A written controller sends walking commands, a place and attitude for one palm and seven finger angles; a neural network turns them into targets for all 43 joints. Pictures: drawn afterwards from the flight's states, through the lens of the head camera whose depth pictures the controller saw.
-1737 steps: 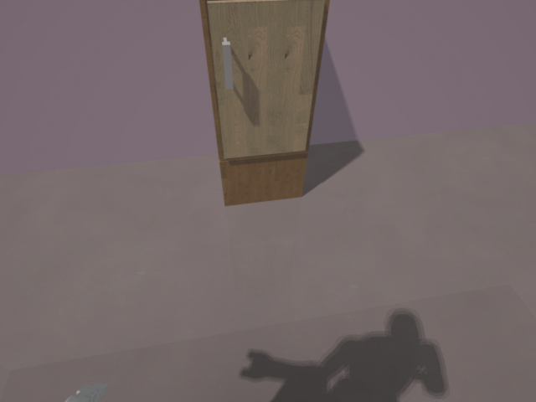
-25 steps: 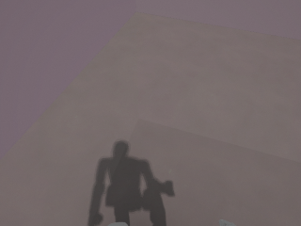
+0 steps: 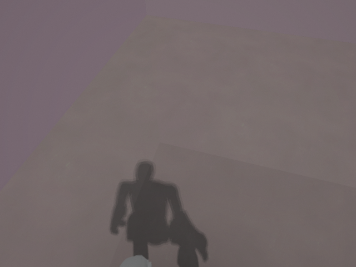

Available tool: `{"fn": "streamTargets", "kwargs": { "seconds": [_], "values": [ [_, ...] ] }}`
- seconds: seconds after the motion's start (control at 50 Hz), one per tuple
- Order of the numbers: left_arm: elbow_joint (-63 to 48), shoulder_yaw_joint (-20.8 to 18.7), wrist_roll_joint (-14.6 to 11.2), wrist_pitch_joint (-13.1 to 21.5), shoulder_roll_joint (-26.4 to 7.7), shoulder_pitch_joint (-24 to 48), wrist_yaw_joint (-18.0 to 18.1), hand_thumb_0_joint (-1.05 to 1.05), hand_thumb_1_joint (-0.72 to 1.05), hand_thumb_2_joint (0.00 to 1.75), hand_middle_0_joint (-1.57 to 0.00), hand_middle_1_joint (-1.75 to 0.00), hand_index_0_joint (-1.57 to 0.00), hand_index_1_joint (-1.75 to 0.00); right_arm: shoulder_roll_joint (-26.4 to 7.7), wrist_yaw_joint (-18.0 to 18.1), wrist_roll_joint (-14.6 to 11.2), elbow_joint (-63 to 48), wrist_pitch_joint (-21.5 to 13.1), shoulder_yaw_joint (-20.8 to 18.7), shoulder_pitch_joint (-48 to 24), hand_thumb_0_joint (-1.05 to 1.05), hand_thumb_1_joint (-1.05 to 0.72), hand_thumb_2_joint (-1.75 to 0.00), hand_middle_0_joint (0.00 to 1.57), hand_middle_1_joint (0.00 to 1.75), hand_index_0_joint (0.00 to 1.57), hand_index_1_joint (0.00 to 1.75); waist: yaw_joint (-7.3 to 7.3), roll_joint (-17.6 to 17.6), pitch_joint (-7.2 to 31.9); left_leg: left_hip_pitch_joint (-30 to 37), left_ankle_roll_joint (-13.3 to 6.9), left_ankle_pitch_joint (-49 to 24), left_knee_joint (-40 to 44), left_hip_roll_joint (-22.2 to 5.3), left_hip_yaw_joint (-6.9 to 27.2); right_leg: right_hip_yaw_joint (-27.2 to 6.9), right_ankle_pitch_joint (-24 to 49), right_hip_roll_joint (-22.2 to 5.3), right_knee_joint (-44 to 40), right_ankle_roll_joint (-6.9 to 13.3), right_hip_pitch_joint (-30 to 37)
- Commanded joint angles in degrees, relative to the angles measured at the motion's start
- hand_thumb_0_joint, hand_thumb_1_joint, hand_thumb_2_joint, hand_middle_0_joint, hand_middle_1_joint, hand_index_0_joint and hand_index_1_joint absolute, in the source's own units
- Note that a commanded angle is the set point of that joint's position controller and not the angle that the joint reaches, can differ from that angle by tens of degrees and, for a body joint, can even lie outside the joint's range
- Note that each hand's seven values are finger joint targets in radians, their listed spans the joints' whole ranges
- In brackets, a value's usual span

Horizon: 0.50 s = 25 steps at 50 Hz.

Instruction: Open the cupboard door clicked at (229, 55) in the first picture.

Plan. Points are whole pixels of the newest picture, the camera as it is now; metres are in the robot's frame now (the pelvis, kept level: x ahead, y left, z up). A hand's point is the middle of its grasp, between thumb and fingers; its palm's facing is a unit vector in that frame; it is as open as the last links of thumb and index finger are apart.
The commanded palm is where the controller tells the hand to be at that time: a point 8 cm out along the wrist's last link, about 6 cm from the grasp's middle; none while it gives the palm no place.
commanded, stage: turn to face it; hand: left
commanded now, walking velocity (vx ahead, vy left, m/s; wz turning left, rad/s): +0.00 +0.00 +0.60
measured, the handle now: out of the picture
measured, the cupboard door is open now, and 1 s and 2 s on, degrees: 49 49 49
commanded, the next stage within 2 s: none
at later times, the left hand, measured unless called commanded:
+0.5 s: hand out of the picture +0.14 +0.22 -0.17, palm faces +0.28 -0.92 -0.26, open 7.4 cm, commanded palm none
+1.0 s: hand out of the picture +0.04 +0.16 -0.20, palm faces +0.57 -0.78 -0.24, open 7.4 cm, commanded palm none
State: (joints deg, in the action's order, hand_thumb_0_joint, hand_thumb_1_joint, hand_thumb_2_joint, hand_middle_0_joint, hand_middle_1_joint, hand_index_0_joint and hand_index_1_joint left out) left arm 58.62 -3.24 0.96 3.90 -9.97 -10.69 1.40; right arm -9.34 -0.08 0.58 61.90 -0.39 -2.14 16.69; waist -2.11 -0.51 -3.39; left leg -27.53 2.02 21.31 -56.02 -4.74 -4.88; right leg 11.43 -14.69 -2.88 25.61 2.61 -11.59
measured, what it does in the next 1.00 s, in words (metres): walks ahead, turning left: left foot, then right foot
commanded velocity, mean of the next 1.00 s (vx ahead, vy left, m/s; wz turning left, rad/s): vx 0.00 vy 0.00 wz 0.60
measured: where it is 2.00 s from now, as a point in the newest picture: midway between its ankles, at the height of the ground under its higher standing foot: outside the picture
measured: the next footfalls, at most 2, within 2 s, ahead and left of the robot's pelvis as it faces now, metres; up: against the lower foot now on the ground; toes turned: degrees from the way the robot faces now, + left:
left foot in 0.18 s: +0.17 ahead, +0.12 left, +0.00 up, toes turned +13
right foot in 0.56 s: +0.18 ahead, -0.15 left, +0.00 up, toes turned +15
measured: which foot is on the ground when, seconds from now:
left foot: up 0.00-0.16, down 0.18-0.56, up 0.58-0.90, down 0.92-1.00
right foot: down 0.00-0.18, up 0.20-0.54, down 0.56-0.92, up 0.94-1.00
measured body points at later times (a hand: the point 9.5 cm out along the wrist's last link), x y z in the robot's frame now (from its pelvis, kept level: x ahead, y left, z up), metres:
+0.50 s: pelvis +0.09 -0.01 -0.01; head +0.14 +0.00 +0.44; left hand +0.13 +0.27 -0.15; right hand +0.24 -0.24 -0.15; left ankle +0.13 +0.11 -0.74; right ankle +0.12 -0.16 -0.71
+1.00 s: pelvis +0.13 -0.04 -0.02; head +0.17 +0.02 +0.42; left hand +0.01 +0.20 -0.18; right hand +0.38 -0.18 -0.14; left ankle +0.08 +0.06 -0.74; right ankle +0.14 -0.17 -0.70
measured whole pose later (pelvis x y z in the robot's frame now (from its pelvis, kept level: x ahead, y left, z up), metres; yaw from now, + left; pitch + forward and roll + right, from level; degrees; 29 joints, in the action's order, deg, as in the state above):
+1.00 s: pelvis +0.13 -0.04 -0.02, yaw +34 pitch +1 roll +1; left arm 53.3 -3.4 0.9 -3.4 -14.3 -12.8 0.9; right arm -13.5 -1.4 0.8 50.3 1.4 -2.9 4.3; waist 1.0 -3.9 -7.9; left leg -19.9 -2.4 17.5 -36.8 0.7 -4.5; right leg 6.6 -31.5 -7.2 58.3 -3.9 -21.9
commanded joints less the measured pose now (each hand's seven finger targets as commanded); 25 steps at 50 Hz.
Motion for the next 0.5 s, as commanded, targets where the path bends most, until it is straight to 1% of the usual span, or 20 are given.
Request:
{"fn": "streamTargets", "kwargs": {
  "seconds": [0.0, 0.04, 0.06, 0.08, 0.1, 0.12, 0.14, 0.16, 0.18, 0.2, 0.22, 0.24, 0.26, 0.28, 0.3, 0.34, 0.4, 0.42, 0.46, 0.48],
  "values": [
    [-0.83, -0.86, 0.15, -0.15, -6.92, -5.38, -0.14, 0.0, 0.9, 0.9, -0.2, -0.3, -0.2, -0.3, -0.39, -0.45, 0.21, -3.58, 0.34, 0.04, 0.48, 0.0, -0.9, -0.9, 0.2, 0.3, 0.2, 0.3, 1.45, -6.13, 3.14, 0.76, 0.53, -4.36, 8.79, -0.51, -2.05, -2.91, 38.29, -15.43, -5.65, 4.09, 4.96],
    [-0.93, -1.14, 0.26, -0.7, -7.99, -5.3, -0.09, 0.0, 0.9, 0.9, -0.2, -0.3, -0.2, -0.3, -1.03, -0.71, 0.14, -5.11, 0.37, -0.08, -2.1, 0.0, -0.9, -0.9, 0.2, 0.3, 0.2, 0.3, 2.11, -7.9, 3.26, 1.45, 0.18, -4.7, 13.45, 0.23, -2.81, -2.27, 37.98, -15.69, -3.13, 3.35, 6.65],
    [-1.35, -1.34, 0.17, -0.97, -8.6, -5.05, -0.07, 0.0, 0.9, 0.9, -0.2, -0.3, -0.2, -0.3, -1.78, -0.71, 0.21, -5.86, 0.45, -0.14, -2.92, 0.0, -0.9, -0.9, 0.2, 0.3, 0.2, 0.3, 2.02, -7.54, 2.93, 2.6, -0.04, -5.7, 15.33, 0.75, -3.39, -1.57, 37.82, -15.96, -1.74, 2.91, 6.65],
    [-1.84, -1.6, 0.12, -1.24, -9.08, -4.14, 0.05, 0.0, 0.9, 0.9, -0.2, -0.3, -0.2, -0.3, -2.72, -0.68, 0.37, -6.17, 0.39, -0.33, -2.01, 0.0, -0.9, -0.9, 0.2, 0.3, 0.2, 0.3, 0.97, -6.95, 3.72, 5.15, -0.48, -7.54, 18.59, 1.13, -3.21, -1.16, 37.35, -15.9, 1.4, 2.16, 6.77],
    [-2.21, -1.75, -0.08, -1.53, -9.55, -3.75, 0.0, 0.0, 0.9, 0.9, -0.2, -0.3, -0.2, -0.3, -4.0, -0.66, 0.65, -5.91, 0.42, -0.69, -0.41, 0.0, -0.9, -0.9, 0.2, 0.3, 0.2, 0.3, 0.02, -6.19, 5.01, 9.51, -0.87, -10.98, 22.04, 2.36, -3.98, 0.31, 35.85, -15.1, 5.52, 0.81, 5.72],
    [-2.87, -1.8, -0.27, -1.83, -9.66, -3.49, -0.04, 0.0, 0.9, 0.9, -0.2, -0.3, -0.2, -0.3, -6.77, -0.6, 0.95, -5.38, 0.28, -1.35, 3.45, 0.0, -0.9, -0.9, 0.2, 0.3, 0.2, 0.3, -2.09, -1.23, 7.78, 17.84, -1.91, -20.52, 25.94, 1.58, -2.02, 1.02, 29.9, -14.16, 13.78, -1.04, 1.67],
    [-4.34, -1.58, -0.76, -2.31, -7.43, -4.33, -0.2, 0.0, 0.9, 0.9, -0.2, -0.3, -0.2, -0.3, -12.38, -0.25, 1.49, -5.8, -0.01, -2.67, 6.96, 0.0, -0.9, -0.9, 0.2, 0.3, 0.2, 0.3, -3.22, 13.29, 11.1, 25.91, -7.71, -38.16, 28.96, -9.84, 14.32, 2.84, 5.6, -6.97, 26.57, -5.14, -9.08],
    [-6.8, -0.88, -1.13, -2.86, -5.78, -1.87, -0.09, 0.0, 0.9, 0.9, -0.2, -0.3, -0.2, -0.3, -17.08, 0.59, 1.11, -5.82, 0.14, -3.59, 9.01, 0.0, -0.9, -0.9, 0.2, 0.3, 0.2, 0.3, -4.54, 22.03, 12.63, 27.27, -16.36, -54.91, 33.14, -21.41, 30.84, -3.07, -26.72, -0.95, 40.84, -6.99, -17.68],
    [-7.97, -1.09, -0.41, -3.75, -7.65, -0.47, 0.22, 0.0, 0.9, 0.9, -0.2, -0.3, -0.2, -0.3, -17.05, 0.87, 0.87, -5.86, 0.71, -3.53, 7.09, 0.0, -0.9, -0.9, 0.2, 0.3, 0.2, 0.3, -3.46, 12.94, 12.59, 23.97, -17.6, -37.98, 34.66, -21.52, 28.66, -10.12, -24.78, -1.73, 45.23, -5.77, -17.74],
    [-8.52, -1.39, -0.04, -3.96, -6.8, 1.64, -0.08, 0.0, 0.9, 0.9, -0.2, -0.3, -0.2, -0.3, -16.04, 1.13, 0.87, -7.83, 0.56, -3.63, 3.34, 0.0, -0.9, -0.9, 0.2, 0.3, 0.2, 0.3, -2.21, 9.54, 8.41, 19.06, -16.34, -25.71, 37.33, -19.55, 29.11, -10.09, -20.57, -2.94, 45.96, -6.1, -21.38],
    [-7.73, -1.65, 0.2, -4.23, -6.41, 2.4, -0.19, 0.0, 0.9, 0.9, -0.2, -0.3, -0.2, -0.3, -14.92, 1.34, 0.98, -9.05, 0.52, -3.4, 0.28, 0.0, -0.9, -0.9, 0.2, 0.3, 0.2, 0.3, -1.12, 10.92, 7.37, 15.12, -14.31, -19.09, 38.39, -16.65, 28.22, -10.98, -16.68, -3.29, 46.44, -6.39, -21.56],
    [-7.35, -1.77, 0.33, -4.56, -6.94, 1.65, -0.55, 0.0, 0.9, 0.9, -0.2, -0.3, -0.2, -0.3, -13.75, 1.39, 0.95, -10.0, 0.46, -2.92, -2.86, 0.0, -0.9, -0.9, 0.2, 0.3, 0.2, 0.3, 0.41, 10.32, 5.5, 12.07, -12.36, -15.12, 39.06, -14.25, 23.69, -11.78, -12.22, -3.52, 45.91, -6.67, -20.72],
    [-6.96, -1.89, 0.42, -4.86, -6.67, 0.14, -0.78, 0.0, 0.9, 0.9, -0.2, -0.3, -0.2, -0.3, -13.03, 1.43, 0.93, -10.56, 0.28, -2.77, -4.45, 0.0, -0.9, -0.9, 0.2, 0.3, 0.2, 0.3, 1.34, 9.86, 5.49, 11.09, -11.1, -14.33, 39.36, -12.04, 20.81, -11.71, -9.48, -3.2, 44.16, -6.84, -19.69],
    [-6.75, -1.86, 0.34, -5.03, -6.27, -0.82, -0.94, 0.0, 0.9, 0.9, -0.2, -0.3, -0.2, -0.3, -13.17, 1.42, 0.93, -10.96, 0.14, -2.78, -5.04, 0.0, -0.9, -0.9, 0.2, 0.3, 0.2, 0.3, 1.76, 8.18, 6.34, 11.06, -10.58, -14.54, 39.08, -10.56, 19.51, -11.3, -8.52, -2.62, 41.62, -6.93, -18.57],
    [-6.83, -1.81, 0.19, -5.18, -5.99, -1.47, -1.03, 0.0, 0.9, 0.9, -0.2, -0.3, -0.2, -0.3, -14.01, 1.3, 0.92, -11.36, 0.16, -3.02, -5.77, 0.0, -0.9, -0.9, 0.2, 0.3, 0.2, 0.3, 2.16, 8.06, 7.21, 11.35, -10.11, -14.0, 38.77, -9.61, 17.65, -10.87, -8.41, -2.17, 38.56, -7.0, -17.26],
    [-7.7, -1.7, 0.14, -5.33, -6.08, -0.94, -0.98, 0.0, 0.9, 0.9, -0.2, -0.3, -0.2, -0.3, -14.74, 1.11, 0.93, -11.85, 0.38, -3.49, -5.71, 0.0, -0.9, -0.9, 0.2, 0.3, 0.2, 0.3, 1.72, 7.44, 8.63, 12.85, -10.37, -12.61, 38.51, -8.97, 18.43, -10.3, -9.02, -1.28, 33.17, -7.14, -16.08],
    [-9.54, -1.48, 0.1, -5.26, -6.03, 1.0, -0.79, 0.0, 0.9, 0.9, -0.2, -0.3, -0.2, -0.3, -15.4, 0.71, 1.16, -12.11, 0.98, -4.33, -5.45, 0.0, -0.9, -0.9, 0.2, 0.3, 0.2, 0.3, 0.78, 7.59, 8.88, 13.04, -10.74, -11.15, 37.64, -8.46, 20.29, -9.36, -10.51, 0.26, 24.05, -6.99, -13.2],
    [-9.96, -1.49, 0.07, -5.21, -6.05, 0.93, -0.75, 0.0, 0.9, 0.9, -0.2, -0.3, -0.2, -0.3, -15.65, 0.6, 1.15, -12.39, 1.23, -4.57, -5.87, 0.0, -0.9, -0.9, 0.2, 0.3, 0.2, 0.3, 0.84, 9.08, 8.37, 12.46, -10.56, -10.88, 37.34, -8.04, 20.7, -8.95, -10.41, 0.86, 21.39, -6.87, -11.81],
    [-10.11, -1.57, -0.01, -5.1, -6.58, -0.89, -0.7, 0.0, 0.9, 0.9, -0.2, -0.3, -0.2, -0.3, -15.75, 0.45, 1.1, -13.1, 1.77, -4.96, -7.4, 0.0, -0.9, -0.9, 0.2, 0.3, 0.2, 0.3, 1.59, 11.27, 7.93, 9.71, -9.87, -9.95, 36.33, -6.93, 21.61, -8.35, -8.92, 2.2, 15.47, -6.45, -7.15],
    [-9.65, -1.75, -0.07, -4.92, -7.11, -2.82, -0.66, 0.0, 0.9, 0.9, -0.2, -0.3, -0.2, -0.3, -15.53, 0.42, 0.88, -13.57, 1.99, -5.13, -8.6, 0.0, -0.9, -0.9, 0.2, 0.3, 0.2, 0.3, 2.67, 10.84, 7.86, 7.23, -9.05, -9.9, 34.63, -5.88, 21.6, -8.07, -5.74, 2.6, 9.78, -6.31, -2.9]
  ]
}}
